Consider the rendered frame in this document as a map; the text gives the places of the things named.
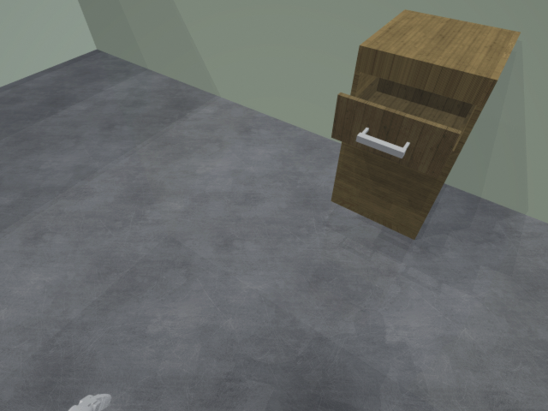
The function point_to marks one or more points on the cabinet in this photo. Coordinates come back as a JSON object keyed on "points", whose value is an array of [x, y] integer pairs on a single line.
{"points": [[456, 59]]}

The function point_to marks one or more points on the drawer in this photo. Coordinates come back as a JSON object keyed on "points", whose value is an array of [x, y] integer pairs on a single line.
{"points": [[398, 114]]}

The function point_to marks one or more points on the handle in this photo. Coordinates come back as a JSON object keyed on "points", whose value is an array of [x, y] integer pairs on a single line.
{"points": [[381, 145]]}

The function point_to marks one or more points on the robot left hand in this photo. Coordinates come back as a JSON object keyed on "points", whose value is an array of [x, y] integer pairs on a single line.
{"points": [[93, 403]]}

